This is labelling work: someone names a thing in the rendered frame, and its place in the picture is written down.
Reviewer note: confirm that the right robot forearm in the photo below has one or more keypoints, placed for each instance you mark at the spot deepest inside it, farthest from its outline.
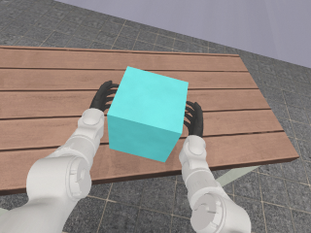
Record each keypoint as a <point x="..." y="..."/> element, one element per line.
<point x="196" y="174"/>

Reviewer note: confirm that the left robot hand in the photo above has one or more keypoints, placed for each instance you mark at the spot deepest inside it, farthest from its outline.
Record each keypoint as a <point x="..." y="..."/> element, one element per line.
<point x="100" y="98"/>

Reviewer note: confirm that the table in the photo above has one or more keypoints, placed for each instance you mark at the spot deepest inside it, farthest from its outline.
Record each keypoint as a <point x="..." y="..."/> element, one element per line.
<point x="45" y="90"/>

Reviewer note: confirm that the carton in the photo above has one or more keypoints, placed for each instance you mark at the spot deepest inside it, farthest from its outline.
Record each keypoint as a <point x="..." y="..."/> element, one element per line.
<point x="146" y="116"/>

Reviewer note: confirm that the right robot hand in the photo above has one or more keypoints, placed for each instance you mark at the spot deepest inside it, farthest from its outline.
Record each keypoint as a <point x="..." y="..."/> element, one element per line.
<point x="196" y="125"/>

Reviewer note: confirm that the robot left upper arm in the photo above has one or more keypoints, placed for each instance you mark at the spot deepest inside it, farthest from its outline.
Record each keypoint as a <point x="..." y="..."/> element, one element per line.
<point x="54" y="187"/>

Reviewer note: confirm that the left robot forearm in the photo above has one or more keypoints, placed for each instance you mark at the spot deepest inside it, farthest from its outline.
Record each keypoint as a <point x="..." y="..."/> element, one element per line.
<point x="85" y="141"/>

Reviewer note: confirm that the robot right upper arm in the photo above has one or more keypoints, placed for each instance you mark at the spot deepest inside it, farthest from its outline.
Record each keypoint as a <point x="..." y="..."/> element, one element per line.
<point x="213" y="213"/>

